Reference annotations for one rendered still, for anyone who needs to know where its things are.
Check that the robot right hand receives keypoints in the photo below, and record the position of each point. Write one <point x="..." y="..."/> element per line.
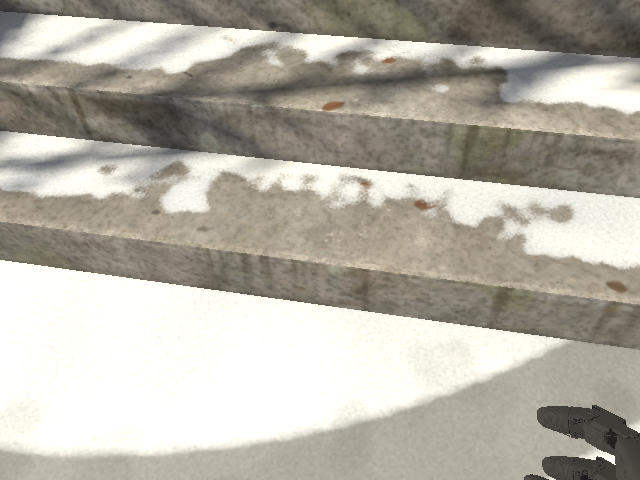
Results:
<point x="600" y="428"/>

